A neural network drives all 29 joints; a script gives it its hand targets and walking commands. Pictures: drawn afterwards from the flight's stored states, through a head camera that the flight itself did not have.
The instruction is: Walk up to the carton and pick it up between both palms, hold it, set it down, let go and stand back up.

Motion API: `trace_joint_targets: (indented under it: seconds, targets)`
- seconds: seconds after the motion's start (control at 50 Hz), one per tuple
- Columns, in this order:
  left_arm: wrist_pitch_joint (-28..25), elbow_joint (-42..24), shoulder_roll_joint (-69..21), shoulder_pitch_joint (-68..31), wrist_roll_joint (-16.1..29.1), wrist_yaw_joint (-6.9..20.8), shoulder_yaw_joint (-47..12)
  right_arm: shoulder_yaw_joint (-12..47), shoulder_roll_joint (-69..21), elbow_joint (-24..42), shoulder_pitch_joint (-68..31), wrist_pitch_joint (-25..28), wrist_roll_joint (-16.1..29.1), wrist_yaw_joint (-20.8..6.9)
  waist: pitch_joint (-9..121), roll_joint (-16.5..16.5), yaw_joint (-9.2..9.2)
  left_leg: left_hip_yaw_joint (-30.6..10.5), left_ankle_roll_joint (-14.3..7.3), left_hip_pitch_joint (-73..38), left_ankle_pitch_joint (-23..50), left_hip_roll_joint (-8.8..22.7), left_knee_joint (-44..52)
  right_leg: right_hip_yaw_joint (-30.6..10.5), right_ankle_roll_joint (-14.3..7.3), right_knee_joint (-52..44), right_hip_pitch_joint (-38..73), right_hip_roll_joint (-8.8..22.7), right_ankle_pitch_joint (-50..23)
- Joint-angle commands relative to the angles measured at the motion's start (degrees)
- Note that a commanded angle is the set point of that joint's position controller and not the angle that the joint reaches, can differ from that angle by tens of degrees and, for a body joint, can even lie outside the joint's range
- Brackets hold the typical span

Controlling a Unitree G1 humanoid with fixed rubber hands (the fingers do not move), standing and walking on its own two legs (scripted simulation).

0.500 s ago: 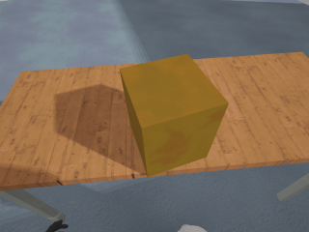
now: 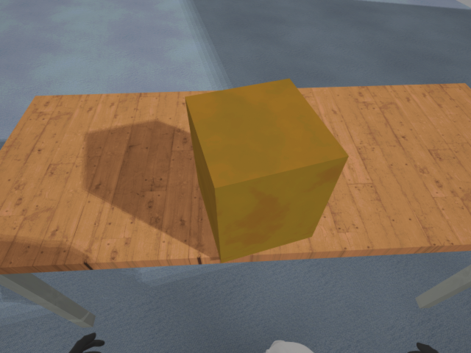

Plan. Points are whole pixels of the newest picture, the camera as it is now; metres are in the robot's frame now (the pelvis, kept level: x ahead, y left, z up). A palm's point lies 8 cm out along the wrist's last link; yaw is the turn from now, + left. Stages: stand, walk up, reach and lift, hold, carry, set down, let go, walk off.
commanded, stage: walk up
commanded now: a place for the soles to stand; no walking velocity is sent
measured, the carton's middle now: (254, 173) +0.43 -0.02 +0.04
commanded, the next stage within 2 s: reach and lift in 0.64 s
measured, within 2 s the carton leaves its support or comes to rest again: neither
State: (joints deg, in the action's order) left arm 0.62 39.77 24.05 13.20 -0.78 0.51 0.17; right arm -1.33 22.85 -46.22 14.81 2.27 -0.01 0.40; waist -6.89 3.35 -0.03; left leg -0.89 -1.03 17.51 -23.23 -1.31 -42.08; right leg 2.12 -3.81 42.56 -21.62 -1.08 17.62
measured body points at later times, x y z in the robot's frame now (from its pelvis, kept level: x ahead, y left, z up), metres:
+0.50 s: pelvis +0.00 -0.01 +0.00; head +0.03 +0.01 +0.45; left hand +0.13 +0.30 -0.10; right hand +0.10 -0.33 -0.09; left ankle +0.02 +0.13 -0.71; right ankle +0.06 -0.08 -0.71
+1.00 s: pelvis +0.01 -0.01 -0.01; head +0.03 -0.01 +0.44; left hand +0.19 +0.26 -0.09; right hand +0.15 -0.31 -0.10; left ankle +0.02 +0.13 -0.71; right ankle +0.05 -0.08 -0.71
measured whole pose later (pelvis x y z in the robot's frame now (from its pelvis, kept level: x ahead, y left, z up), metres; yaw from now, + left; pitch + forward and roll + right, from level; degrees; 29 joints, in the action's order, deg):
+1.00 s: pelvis +0.01 -0.01 -0.01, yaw -1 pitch -4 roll +2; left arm 21.7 28.2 17.3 5.7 -4.0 -1.8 1.1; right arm -7.5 18.0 -48.8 7.4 11.0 -1.0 -3.3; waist -7.1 2.5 0.0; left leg 0.2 1.4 17.7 -22.9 -0.1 -44.3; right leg 1.9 -4.2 46.9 -22.3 -1.8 21.0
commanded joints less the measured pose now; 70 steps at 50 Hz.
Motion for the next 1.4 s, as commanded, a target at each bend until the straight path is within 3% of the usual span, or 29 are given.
trace_joint_targets:
  seconds: [0.0, 0.02, 0.04, 0.14, 0.18, 0.22, 0.28, 0.32, 0.34, 0.38, 0.4, 0.44, 0.46, 0.5, 0.54, 0.56, 0.58, 0.6, 0.62, 0.64, 0.66, 0.72, 0.78, 0.82, 0.92, 0.96, 1.08, 1.22, 1.38]
  targets:
    - [-2.1, 1.7, 10.9, -6.2, -0.2, 0.1, 3.8, -3.4, 13.9, 0.2, -0.2, 1.5, -1.0, 0.5, 3.2, -3.1, 0.23, -12.3, -5.4, -1.5, -3.3, 7.3, 14.0, -13.2, 0.0, -17.1, -2.3, 6.3, 12.5]
    - [-1.9, 2.0, 10.6, -4.2, 0.1, 0.3, 3.7, -3.1, 14.5, 0.2, -2.0, 1.6, -1.0, 0.5, 4.5, -3.2, -1.26, -14.3, -6.5, 1.9, -7.5, 8.4, 15.2, -11.9, -0.1, -15.4, 0.8, 5.5, 12.6]
    - [-1.9, 2.5, 10.6, -3.7, 0.0, 0.4, 3.7, -3.1, 14.5, 0.3, -3.9, 1.5, -0.8, 0.4, 3.9, -4.1, -2.00, -12.6, -6.2, 4.0, -7.3, 8.0, 14.6, -12.2, -0.3, -15.8, 3.0, 5.4, 12.3]
    - [-2.7, 2.8, 11.9, -5.7, 0.2, 0.0, 3.7, -2.4, 12.3, -1.0, -2.2, 1.4, -0.5, 0.7, 8.1, -3.0, -0.33, -6.6, -3.1, -1.1, 9.7, 4.2, 7.4, -15.9, -2.0, -16.8, 5.0, 9.7, -1.2]
    - [-1.7, 1.6, 13.4, -5.6, 0.1, 0.0, 4.6, -3.2, 14.5, -0.7, -1.1, 1.1, -0.3, 1.4, 7.1, -2.4, -0.51, -7.1, -4.0, -0.9, 15.1, 5.2, 5.3, -13.7, -1.6, -13.4, 3.5, 8.7, -11.0]
    - [-1.1, 1.0, 12.6, -5.3, 0.2, 0.1, 4.8, -3.4, 14.8, 0.0, -0.8, 1.0, -0.4, 1.5, 7.4, -2.8, -0.53, -10.1, -5.6, -0.3, 13.0, 7.0, 7.1, -12.0, -1.4, -10.2, 3.2, 7.1, -8.8]
    - [-0.5, 0.1, 11.5, -4.4, 0.1, 0.3, 4.8, -3.9, 16.5, 0.7, -1.9, 1.1, -0.7, 1.7, 7.0, -6.9, -1.12, -16.5, -9.5, 2.4, 14.2, 12.4, 11.7, -8.1, -0.7, -2.1, 4.1, 3.5, -5.6]
    - [-0.4, 1.0, 10.6, -2.6, 0.2, 0.5, 4.8, -4.0, 17.0, 1.5, -4.0, 1.2, -0.8, 1.8, 6.1, -9.6, -2.31, -17.5, -11.1, 3.7, 15.6, 14.4, 12.5, -6.0, 0.5, -0.4, 4.7, 2.4, -2.5]
    - [-0.4, 1.2, 10.9, -1.9, 0.0, 0.4, 5.0, -3.9, 17.1, 1.7, -4.4, 1.1, -1.0, 1.9, 6.1, -8.9, -2.65, -18.5, -11.4, 5.3, 16.0, 14.7, 11.3, -6.9, 0.6, 0.0, 5.7, 2.9, -3.2]
    - [-0.8, 0.7, 11.3, -1.7, -0.4, 0.5, 5.2, -3.8, 16.1, 2.2, -4.4, 1.0, -0.8, 1.9, 6.2, -6.3, -2.50, -15.3, -9.4, 6.9, 13.1, 11.8, 8.2, -10.4, -0.2, -5.4, 6.2, 5.4, -4.7]
    - [-0.9, 0.7, 12.4, -2.6, -0.5, 0.6, 5.3, -3.8, 15.5, 2.2, -4.3, 0.7, -0.6, 1.8, 5.0, -3.7, -1.93, -11.1, -6.4, 7.3, 8.8, 7.6, 5.2, -14.1, -1.3, -11.8, 5.7, 7.9, -4.5]
    - [-1.3, 0.6, 14.0, -3.5, -0.5, 0.7, 5.7, -3.4, 13.3, 0.9, -1.9, -0.2, 0.0, 1.6, 6.6, 2.8, -0.79, -0.1, -2.4, 5.6, -3.4, -0.5, -4.6, -24.3, -4.7, -22.6, 5.7, 15.7, 1.7]
    - [-1.4, 0.3, 14.0, -4.6, -0.6, 0.5, 5.6, -3.6, 13.5, 0.0, -0.7, -0.5, -0.1, 1.7, 5.8, 1.9, -0.77, 0.6, -1.7, 4.9, -8.4, -0.6, -7.0, -27.5, -6.6, -24.4, 4.0, 18.6, 4.1]
    - [-1.5, -0.3, 14.8, -6.0, -0.8, 0.1, 5.7, -3.7, 14.0, -0.8, 1.8, -0.4, 0.0, 1.4, 4.4, 3.1, -0.01, -0.4, -2.1, 4.8, -9.8, 0.7, -6.3, -25.5, -7.5, -23.3, 3.0, 18.1, 4.2]
    - [-1.0, -0.6, 13.5, -8.7, -0.2, 0.2, 5.4, -3.4, 12.7, -1.6, 4.4, 0.3, -0.4, 1.2, 4.5, 2.6, 1.94, 2.3, -2.4, -2.5, 1.0, 1.4, 1.9, -17.1, -5.6, -19.2, -1.5, 13.4, 0.8]
    - [-0.7, -1.2, 12.5, -8.1, -0.2, 0.4, 5.1, -3.6, 13.4, -1.4, 4.3, 0.7, -0.8, 1.3, 4.7, 0.4, 2.12, -1.4, -3.1, -4.3, 4.4, 2.5, 7.2, -14.9, -3.8, -16.7, -2.8, 11.1, -0.1]
    - [-0.4, -1.1, 12.0, -8.2, -0.1, 0.5, 5.0, -4.0, 15.1, -0.7, 3.2, 1.0, -1.2, 1.5, 4.4, -3.5, 1.80, -10.0, -5.2, -3.6, 2.9, 6.7, 11.2, -12.5, -1.4, -12.2, -5.2, 7.8, 2.0]
    - [0.0, -1.2, 11.4, -7.5, 0.1, 0.7, 4.8, -4.4, 17.5, -0.2, 2.1, 1.2, -1.6, 1.6, 4.3, -8.7, 0.96, -20.8, -9.1, -0.3, -0.5, 12.2, 16.1, -9.5, 0.4, -4.8, -5.1, 3.4, 7.5]
    - [0.4, -0.5, 10.8, -5.6, -0.1, 0.8, 4.7, -4.8, 18.8, 0.3, -0.8, 1.3, -1.5, 1.6, 4.5, -12.1, -0.72, -26.6, -13.0, 3.0, -4.0, 18.1, 20.7, -4.8, 1.0, 3.1, -2.4, 0.5, 11.4]
    - [14.7, -9.0, 2.9, -21.7, -3.1, -2.1, 2.2, -11.4, 7.0, -4.1, -20.9, 11.2, -7.7, -1.9, 6.8, -10.7, 2.35, 5.7, -5.0, 30.3, -17.9, 7.3, 11.3, 2.7, 2.3, 4.1, 15.6, -1.3, 8.4]
    - [19.2, -8.8, 0.6, -16.9, -5.0, -2.6, 1.7, -11.3, 10.3, -6.4, -14.7, 12.0, -8.3, -4.3, 3.8, -15.1, 3.62, 5.3, -5.7, 39.3, -20.7, 10.3, 13.6, 3.3, 2.9, 11.6, 23.8, -4.1, 2.0]
    - [22.6, -18.3, 2.0, -17.7, -6.8, -3.2, 4.3, -11.3, 13.2, -4.6, -13.7, 11.1, -7.2, -4.6, 7.1, -13.3, 3.58, 5.2, -5.7, 35.4, -14.4, 10.2, 13.2, 3.5, 2.5, 10.6, 28.5, -3.4, -4.7]
    - [22.2, -23.8, 2.0, -16.1, -7.5, -3.9, 6.6, -11.1, 13.4, -2.2, -11.7, 10.3, -5.8, -4.7, 8.3, -10.8, 3.92, 5.0, -6.1, 33.0, -12.3, 10.8, 15.6, 2.2, 2.5, 6.3, 32.4, -3.5, -7.7]
    - [21.3, -24.4, 2.1, -14.0, -6.3, -4.1, 8.2, -10.7, 11.0, 0.9, -10.9, 10.4, -4.9, -4.4, 8.8, -5.4, 2.89, 5.5, -4.6, 28.3, -5.7, 8.5, 14.0, -1.7, 2.4, 0.1, 30.0, -1.1, -7.1]
    - [19.6, -24.2, 1.8, -9.4, -3.2, -4.7, 8.3, -9.0, 7.5, 8.2, -8.1, 11.4, -3.4, -4.3, 10.6, 3.1, 1.18, 3.8, -1.1, 11.1, 5.4, 3.9, 11.2, -6.6, 2.1, -12.1, 19.8, 2.8, -7.9]
    - [18.2, -25.4, 2.0, -8.5, -1.9, -5.2, 8.1, -8.0, 6.1, 10.2, -7.2, 11.7, -2.7, -4.4, 13.0, 4.7, 0.15, 3.4, -0.2, 4.8, 10.4, 2.4, 10.5, -7.2, 2.4, -14.2, 16.6, 3.7, -11.5]
    - [14.3, -28.1, 0.6, -5.5, -0.3, -6.1, 8.9, -6.6, 5.1, 12.0, -2.3, 11.7, 0.0, -4.5, 17.3, 4.3, -0.23, 3.0, -0.1, 0.7, 13.5, 1.2, 13.0, -8.4, 4.4, -16.3, 18.7, 4.9, -14.6]
    - [8.9, -31.6, -2.5, -0.5, 2.2, -7.0, 6.7, -6.3, 4.7, 14.1, -0.1, 14.0, 2.7, -6.0, 19.2, 2.8, -1.64, 2.3, 0.1, -3.2, 17.1, 0.5, 16.6, -6.7, 3.9, -18.9, 19.2, 4.2, -16.6]
    - [4.8, -34.9, -7.0, -1.1, 3.6, -8.8, 2.6, -7.6, 5.3, 17.5, -1.1, 13.8, 4.8, -8.9, 15.7, 0.3, -2.19, 2.1, 0.7, -3.8, 10.4, 2.1, 21.6, -4.4, 2.3, -22.0, 16.2, 2.8, -5.8]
